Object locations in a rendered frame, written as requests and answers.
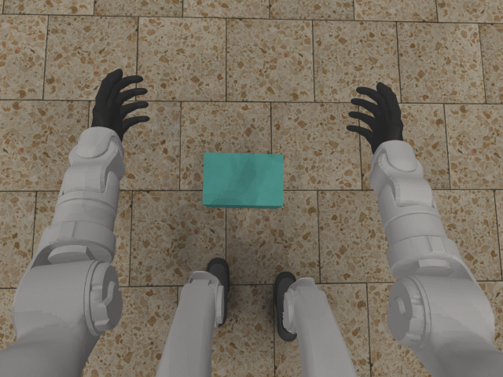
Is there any right robot forearm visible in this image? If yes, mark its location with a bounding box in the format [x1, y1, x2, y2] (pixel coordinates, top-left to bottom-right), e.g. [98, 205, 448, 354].
[369, 140, 495, 340]

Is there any robot right hand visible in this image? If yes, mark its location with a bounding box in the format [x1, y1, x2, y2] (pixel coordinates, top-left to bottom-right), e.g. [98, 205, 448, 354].
[347, 82, 403, 154]

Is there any robot left hand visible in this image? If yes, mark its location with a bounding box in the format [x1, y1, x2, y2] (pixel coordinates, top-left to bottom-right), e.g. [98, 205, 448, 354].
[91, 68, 149, 142]

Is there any left robot upper arm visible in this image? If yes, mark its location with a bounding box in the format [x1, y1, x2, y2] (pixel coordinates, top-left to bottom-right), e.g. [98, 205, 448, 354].
[0, 260, 123, 377]

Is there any robot left shin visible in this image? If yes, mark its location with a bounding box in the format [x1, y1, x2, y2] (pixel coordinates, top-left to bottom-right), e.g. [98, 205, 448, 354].
[180, 271, 222, 298]

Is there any carton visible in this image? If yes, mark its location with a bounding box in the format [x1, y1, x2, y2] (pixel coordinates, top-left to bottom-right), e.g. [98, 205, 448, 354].
[202, 152, 284, 209]

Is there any left robot forearm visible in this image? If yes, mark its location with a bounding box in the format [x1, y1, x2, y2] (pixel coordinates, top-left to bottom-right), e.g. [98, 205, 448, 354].
[12, 126, 126, 334]

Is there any robot left foot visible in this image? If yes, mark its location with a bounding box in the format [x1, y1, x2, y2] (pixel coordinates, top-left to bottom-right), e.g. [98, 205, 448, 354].
[206, 258, 229, 327]

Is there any right robot upper arm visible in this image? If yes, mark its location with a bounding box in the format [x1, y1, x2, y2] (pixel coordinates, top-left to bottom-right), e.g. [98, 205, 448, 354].
[387, 275, 503, 377]

